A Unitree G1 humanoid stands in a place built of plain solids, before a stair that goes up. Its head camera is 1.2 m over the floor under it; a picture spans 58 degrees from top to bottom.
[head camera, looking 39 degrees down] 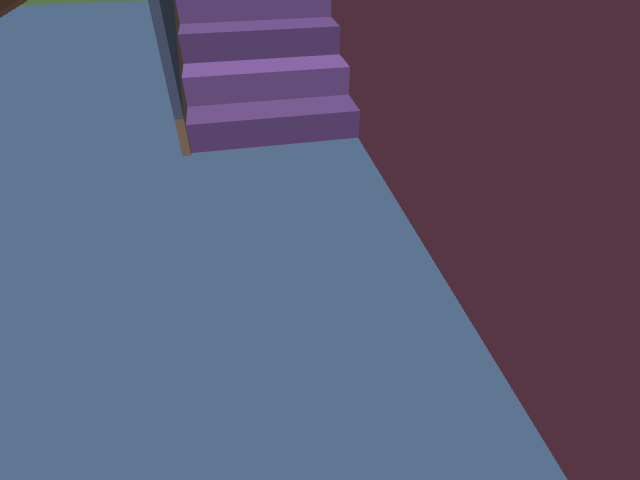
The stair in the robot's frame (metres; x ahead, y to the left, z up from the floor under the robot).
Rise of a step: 0.17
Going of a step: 0.27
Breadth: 1.02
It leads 12 degrees to the left of straight ahead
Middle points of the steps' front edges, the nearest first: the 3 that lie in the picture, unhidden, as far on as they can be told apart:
2.39 0.26 0.17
2.66 0.31 0.35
2.92 0.36 0.52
